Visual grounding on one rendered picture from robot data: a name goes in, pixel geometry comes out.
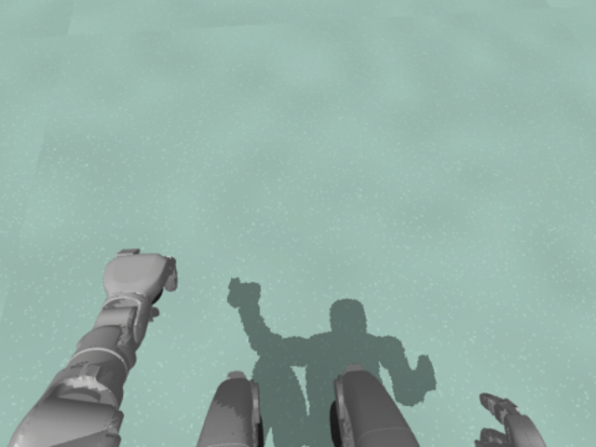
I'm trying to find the right robot hand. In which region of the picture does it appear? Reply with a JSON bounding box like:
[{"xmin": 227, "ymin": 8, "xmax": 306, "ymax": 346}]
[{"xmin": 475, "ymin": 393, "xmax": 547, "ymax": 447}]

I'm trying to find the left robot arm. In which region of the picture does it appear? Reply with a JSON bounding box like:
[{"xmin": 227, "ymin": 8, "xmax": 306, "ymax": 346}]
[{"xmin": 7, "ymin": 292, "xmax": 151, "ymax": 447}]

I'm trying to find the ball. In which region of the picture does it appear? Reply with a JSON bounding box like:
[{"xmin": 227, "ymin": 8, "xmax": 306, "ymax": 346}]
[{"xmin": 152, "ymin": 289, "xmax": 163, "ymax": 305}]

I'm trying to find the left robot hand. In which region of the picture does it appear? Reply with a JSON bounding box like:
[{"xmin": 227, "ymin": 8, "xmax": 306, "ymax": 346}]
[{"xmin": 103, "ymin": 249, "xmax": 177, "ymax": 322}]

